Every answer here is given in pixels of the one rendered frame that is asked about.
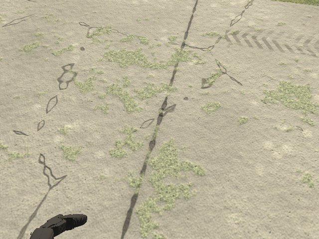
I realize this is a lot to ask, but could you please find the robot left hand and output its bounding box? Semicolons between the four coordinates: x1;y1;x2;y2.
30;214;88;239

